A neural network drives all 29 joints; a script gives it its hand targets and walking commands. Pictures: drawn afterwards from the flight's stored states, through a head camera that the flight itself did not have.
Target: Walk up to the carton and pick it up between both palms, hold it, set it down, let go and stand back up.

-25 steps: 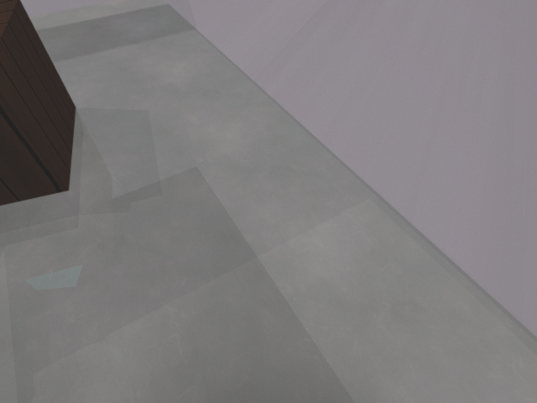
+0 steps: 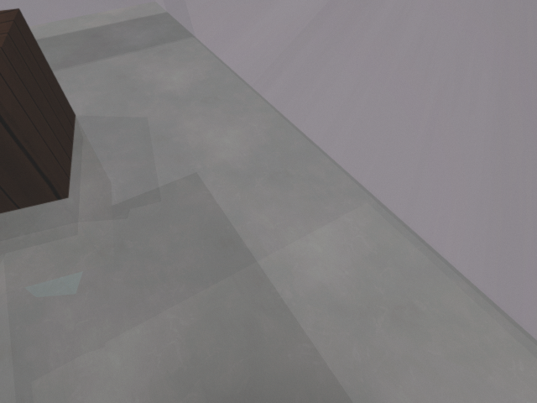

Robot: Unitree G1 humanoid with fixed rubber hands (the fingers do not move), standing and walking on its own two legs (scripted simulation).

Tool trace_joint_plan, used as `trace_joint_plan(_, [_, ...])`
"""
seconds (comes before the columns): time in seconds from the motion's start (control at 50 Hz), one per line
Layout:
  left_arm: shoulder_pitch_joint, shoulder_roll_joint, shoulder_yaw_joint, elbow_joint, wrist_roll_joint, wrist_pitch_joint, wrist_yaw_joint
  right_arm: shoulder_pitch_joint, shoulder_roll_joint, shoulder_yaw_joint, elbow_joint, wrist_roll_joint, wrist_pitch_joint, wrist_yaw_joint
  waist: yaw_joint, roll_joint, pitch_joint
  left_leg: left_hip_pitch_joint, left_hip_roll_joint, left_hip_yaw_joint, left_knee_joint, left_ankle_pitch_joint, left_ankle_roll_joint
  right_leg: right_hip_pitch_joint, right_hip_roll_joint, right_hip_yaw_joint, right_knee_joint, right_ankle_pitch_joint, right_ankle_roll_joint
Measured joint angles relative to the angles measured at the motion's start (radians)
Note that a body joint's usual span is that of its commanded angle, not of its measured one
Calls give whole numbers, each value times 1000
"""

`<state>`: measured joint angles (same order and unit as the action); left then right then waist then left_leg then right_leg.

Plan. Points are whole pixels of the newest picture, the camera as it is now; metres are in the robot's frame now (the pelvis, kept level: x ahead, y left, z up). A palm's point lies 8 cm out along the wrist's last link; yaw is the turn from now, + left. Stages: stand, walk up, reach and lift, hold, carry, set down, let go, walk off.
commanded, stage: stand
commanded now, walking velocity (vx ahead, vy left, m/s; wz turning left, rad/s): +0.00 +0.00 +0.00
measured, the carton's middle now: out of the picture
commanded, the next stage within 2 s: walk up in 0.72 s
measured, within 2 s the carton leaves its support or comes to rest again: neither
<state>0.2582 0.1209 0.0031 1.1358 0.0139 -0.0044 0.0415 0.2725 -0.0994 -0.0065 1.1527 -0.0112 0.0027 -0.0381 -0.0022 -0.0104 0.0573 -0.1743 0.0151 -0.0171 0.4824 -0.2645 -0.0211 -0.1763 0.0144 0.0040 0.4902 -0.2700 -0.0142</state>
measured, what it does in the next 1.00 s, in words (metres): stands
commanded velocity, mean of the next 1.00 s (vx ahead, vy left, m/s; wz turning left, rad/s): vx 0.00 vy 0.00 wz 0.00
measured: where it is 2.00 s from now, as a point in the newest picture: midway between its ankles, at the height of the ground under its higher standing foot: (178, 389)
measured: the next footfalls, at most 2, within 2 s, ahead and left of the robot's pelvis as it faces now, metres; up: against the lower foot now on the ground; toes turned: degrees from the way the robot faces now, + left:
left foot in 1.34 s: +0.19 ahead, +0.34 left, +0.00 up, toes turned +18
right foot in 1.70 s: +0.36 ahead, +0.17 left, +0.00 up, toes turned +7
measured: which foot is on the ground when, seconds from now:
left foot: down 0.00-0.96, up 0.98-1.00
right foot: down 0.00-1.00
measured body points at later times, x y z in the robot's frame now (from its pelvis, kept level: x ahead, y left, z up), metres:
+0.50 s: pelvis +0.00 +0.00 +0.00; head +0.01 +0.00 +0.45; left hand -0.01 +0.20 -0.17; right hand -0.02 -0.20 -0.16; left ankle +0.00 +0.13 -0.74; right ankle +0.00 -0.11 -0.74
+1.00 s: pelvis +0.00 +0.00 +0.00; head +0.02 +0.00 +0.45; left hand +0.00 +0.21 -0.16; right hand -0.01 -0.22 -0.16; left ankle -0.01 +0.13 -0.72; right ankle +0.00 -0.11 -0.74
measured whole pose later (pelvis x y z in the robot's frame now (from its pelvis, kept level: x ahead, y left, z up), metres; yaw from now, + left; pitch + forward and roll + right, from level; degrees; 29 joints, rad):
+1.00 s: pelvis +0.00 +0.00 +0.00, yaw +3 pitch -2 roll -1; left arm 0.31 0.11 0.04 1.06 0.05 -0.03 0.05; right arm 0.33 -0.12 -0.03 1.07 -0.07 0.02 -0.01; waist -0.02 0.00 0.06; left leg -0.27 0.03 -0.02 0.67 -0.42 0.01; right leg -0.17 0.01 -0.05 0.48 -0.28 -0.03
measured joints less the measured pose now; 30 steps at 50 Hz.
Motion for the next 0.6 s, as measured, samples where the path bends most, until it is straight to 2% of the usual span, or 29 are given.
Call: trace_joint_plan(0.6, [9,-14,-3,33,-5,2,1,19,9,11,30,-1,1,-5,0,3,4,9,10,-8,-17,8,-10,11,9,-5,-21,9,-8])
